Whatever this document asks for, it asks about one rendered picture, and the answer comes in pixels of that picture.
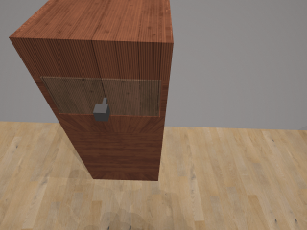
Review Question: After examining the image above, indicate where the drawer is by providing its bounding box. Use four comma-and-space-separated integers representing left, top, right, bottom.
40, 76, 162, 116

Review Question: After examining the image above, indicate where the cabinet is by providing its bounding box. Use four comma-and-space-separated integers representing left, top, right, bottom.
9, 0, 174, 181

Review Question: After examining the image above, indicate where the handle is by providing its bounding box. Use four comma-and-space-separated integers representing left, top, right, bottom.
93, 97, 110, 122

